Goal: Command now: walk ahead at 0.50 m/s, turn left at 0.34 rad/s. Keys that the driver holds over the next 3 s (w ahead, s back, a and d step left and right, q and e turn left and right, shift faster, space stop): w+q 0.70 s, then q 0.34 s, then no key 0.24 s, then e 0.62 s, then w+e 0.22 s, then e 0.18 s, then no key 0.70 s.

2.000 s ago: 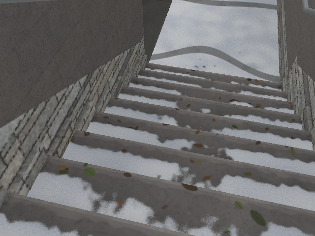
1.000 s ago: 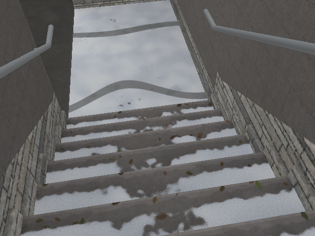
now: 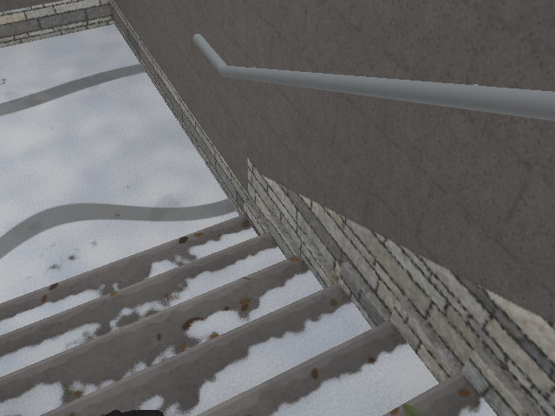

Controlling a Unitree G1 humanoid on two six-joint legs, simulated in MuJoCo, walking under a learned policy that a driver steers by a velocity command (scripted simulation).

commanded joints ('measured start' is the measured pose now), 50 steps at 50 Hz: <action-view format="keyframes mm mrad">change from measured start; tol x64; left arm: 1 18 89 33 -58 -3 -39 -13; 50 259 196 33 -60 38 24 -13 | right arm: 1 -54 -149 -37 -92 0 3 -9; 50 -246 -200 -51 -382 42 100 -25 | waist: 1 115 172 72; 50 93 -15 -175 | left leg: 1 -129 191 -241 -17 747 148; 6 -819 10 -104 906 -81 26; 25 459 235 -127 154 1299 225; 38 -527 -31 -130 116 346 99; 50 -969 -35 -67 1650 -261 -144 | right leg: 1 259 66 -65 -129 -132 -24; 4 887 -287 401 -283 -74 -307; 17 3 -176 -121 -199 -529 -97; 24 -292 -43 -175 1192 -858 11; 35 -322 -78 125 94 114 9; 47 1259 -428 338 -89 1321 -270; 50 808 -464 346 -334 560 -385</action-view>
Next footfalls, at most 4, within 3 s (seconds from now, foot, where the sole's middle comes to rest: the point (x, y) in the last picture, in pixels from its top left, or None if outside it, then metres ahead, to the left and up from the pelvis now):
0.04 right None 0.14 -0.14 -0.76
0.46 left None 0.26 0.14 -0.91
0.90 right None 0.58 0.11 -1.06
1.44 left None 0.33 0.29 -0.91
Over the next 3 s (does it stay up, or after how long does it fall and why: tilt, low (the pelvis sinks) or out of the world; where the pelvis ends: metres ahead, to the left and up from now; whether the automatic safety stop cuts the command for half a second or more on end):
stays up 0.46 0.27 -0.29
